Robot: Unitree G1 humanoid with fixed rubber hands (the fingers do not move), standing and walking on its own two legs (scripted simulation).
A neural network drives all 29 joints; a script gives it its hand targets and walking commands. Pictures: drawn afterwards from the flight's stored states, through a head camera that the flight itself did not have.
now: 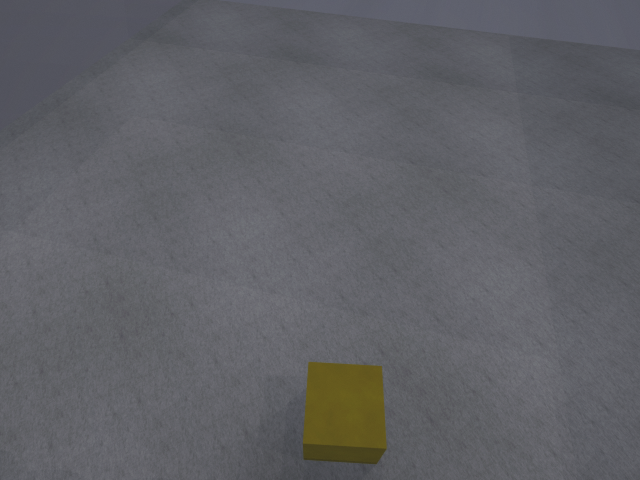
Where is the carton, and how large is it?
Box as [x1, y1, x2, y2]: [303, 362, 386, 463]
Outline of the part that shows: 308,362 303,434 304,459 376,463 386,448 381,366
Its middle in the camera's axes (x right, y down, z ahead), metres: +0.07 +0.50 +1.08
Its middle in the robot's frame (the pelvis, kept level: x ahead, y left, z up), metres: +0.39 -0.06 -0.67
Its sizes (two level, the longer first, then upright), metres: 0.206 0.205 0.190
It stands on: the floor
